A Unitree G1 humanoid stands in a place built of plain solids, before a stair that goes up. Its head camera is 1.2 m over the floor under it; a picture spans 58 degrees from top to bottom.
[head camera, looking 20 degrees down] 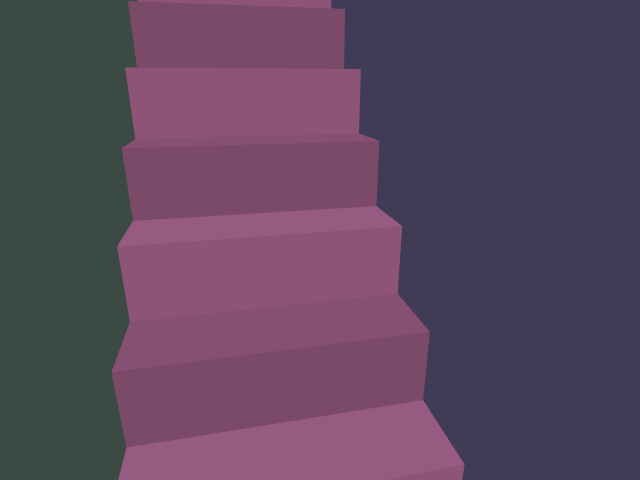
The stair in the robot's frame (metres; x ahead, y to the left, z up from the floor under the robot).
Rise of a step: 0.21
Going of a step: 0.21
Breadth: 0.73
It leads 12 degrees to the left of straight ahead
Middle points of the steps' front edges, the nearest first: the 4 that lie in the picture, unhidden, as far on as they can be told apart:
0.85 0.09 0.62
1.05 0.13 0.83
1.26 0.18 1.04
1.46 0.22 1.24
